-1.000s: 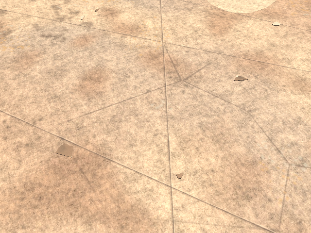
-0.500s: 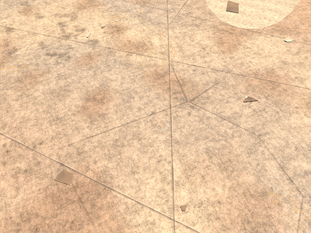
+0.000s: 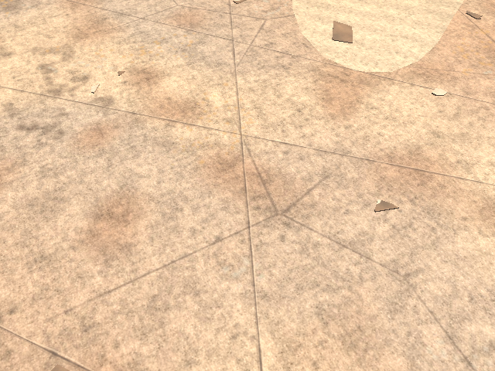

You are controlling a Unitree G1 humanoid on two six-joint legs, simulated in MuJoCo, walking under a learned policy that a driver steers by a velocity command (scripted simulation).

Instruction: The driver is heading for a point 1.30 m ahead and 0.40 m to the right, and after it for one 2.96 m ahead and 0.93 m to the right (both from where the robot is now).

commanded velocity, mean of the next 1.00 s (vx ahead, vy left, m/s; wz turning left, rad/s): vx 0.50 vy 0.00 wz -0.01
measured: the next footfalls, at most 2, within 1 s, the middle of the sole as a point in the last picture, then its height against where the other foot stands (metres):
right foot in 0.30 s outside the picture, level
left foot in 0.86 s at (224, 325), level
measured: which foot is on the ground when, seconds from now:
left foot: down 0.00-0.32, up 0.34-0.84, down 0.86-1.00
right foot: up 0.00-0.28, down 0.30-0.88, up 0.90-1.00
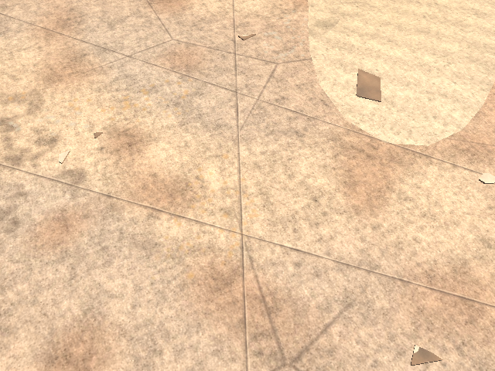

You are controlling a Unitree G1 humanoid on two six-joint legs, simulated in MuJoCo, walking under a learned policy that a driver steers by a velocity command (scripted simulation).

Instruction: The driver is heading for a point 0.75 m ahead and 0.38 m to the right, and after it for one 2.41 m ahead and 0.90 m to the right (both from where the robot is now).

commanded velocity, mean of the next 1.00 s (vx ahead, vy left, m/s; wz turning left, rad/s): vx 0.50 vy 0.00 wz -0.51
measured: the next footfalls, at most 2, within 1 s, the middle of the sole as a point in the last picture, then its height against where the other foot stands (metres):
right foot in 0.44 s outside the picture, level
left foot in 0.92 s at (278, 289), level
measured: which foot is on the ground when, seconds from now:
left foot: down 0.00-0.44, up 0.46-0.90, down 0.92-1.00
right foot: up 0.00-0.42, down 0.44-0.94, up 0.96-1.00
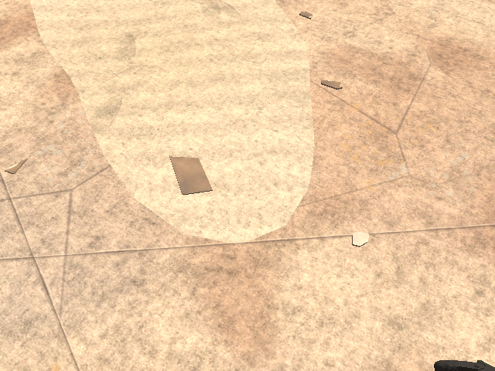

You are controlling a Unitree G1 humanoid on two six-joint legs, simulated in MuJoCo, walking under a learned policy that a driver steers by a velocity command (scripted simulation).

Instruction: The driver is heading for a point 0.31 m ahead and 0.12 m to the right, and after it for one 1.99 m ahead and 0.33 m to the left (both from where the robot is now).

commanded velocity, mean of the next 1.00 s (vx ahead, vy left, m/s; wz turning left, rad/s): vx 0.50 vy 0.00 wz -0.12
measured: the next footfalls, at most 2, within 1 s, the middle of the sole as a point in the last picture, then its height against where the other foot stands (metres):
right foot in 0.44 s outside the picture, level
left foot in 1.00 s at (273, 294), level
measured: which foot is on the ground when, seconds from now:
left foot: down 0.00-0.46, up 0.48-0.98, down 1.00-1.00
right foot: up 0.00-0.42, down 0.44-1.00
